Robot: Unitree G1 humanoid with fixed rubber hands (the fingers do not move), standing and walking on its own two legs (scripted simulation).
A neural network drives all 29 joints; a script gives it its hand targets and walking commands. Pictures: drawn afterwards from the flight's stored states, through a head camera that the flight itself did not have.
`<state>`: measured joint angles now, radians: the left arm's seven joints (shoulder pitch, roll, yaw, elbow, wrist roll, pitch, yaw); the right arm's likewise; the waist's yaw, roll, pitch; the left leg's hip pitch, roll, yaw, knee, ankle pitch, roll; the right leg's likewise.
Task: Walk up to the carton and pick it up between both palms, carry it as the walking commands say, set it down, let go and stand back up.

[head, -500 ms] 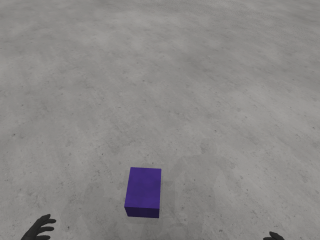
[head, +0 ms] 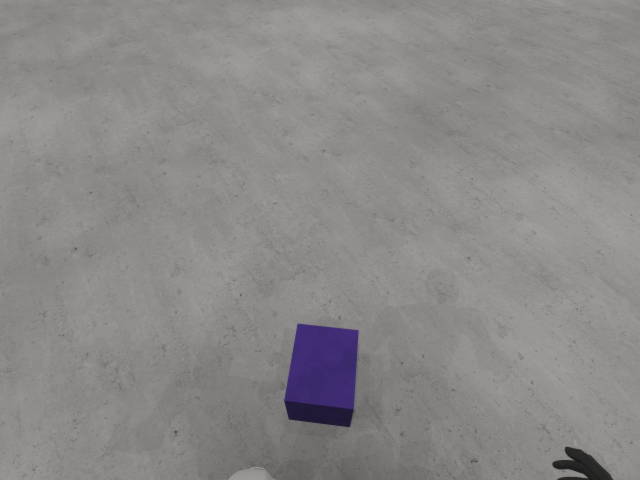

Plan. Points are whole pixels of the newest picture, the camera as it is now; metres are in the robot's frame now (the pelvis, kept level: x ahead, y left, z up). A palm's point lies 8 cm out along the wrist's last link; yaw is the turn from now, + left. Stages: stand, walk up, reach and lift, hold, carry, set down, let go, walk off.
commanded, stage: walk up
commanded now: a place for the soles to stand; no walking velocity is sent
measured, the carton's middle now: (323, 375) +0.49 +0.00 -0.67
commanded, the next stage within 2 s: reach and lift in 1.56 s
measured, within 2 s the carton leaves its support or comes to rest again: neither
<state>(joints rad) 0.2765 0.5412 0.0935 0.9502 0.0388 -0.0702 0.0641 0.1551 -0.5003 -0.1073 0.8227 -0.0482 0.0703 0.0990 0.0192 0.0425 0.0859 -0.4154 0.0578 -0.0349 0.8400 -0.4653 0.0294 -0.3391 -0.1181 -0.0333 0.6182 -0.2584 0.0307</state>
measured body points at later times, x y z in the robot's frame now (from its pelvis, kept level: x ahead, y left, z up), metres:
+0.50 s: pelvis +0.05 +0.07 +0.01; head +0.07 +0.07 +0.46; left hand +0.20 +0.38 -0.10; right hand +0.14 -0.26 -0.09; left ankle +0.04 +0.17 -0.72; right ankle +0.07 -0.06 -0.72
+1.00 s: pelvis +0.05 +0.06 +0.01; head +0.07 +0.05 +0.46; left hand +0.23 +0.36 -0.09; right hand +0.12 -0.29 -0.09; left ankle +0.04 +0.17 -0.72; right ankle +0.07 -0.06 -0.72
